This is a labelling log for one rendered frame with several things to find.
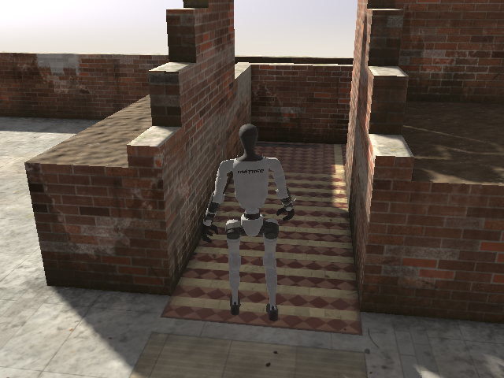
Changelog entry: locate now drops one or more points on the robot left hand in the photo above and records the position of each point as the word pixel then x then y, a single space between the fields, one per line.
pixel 205 231

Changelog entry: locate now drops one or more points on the right robot forearm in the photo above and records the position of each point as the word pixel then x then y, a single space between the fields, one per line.
pixel 287 203

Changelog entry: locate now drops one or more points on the robot head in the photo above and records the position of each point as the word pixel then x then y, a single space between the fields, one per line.
pixel 248 135

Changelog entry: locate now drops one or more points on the left robot upper arm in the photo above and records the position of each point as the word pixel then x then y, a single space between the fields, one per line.
pixel 221 180

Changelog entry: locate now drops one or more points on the right robot shin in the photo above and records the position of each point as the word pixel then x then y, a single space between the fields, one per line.
pixel 271 283

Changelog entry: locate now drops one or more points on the left robot forearm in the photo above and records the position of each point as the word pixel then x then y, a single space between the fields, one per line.
pixel 211 211

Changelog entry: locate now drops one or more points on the robot right hand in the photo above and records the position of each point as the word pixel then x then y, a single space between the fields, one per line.
pixel 289 216

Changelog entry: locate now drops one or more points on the right robot upper arm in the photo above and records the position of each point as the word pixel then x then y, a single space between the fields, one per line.
pixel 278 175

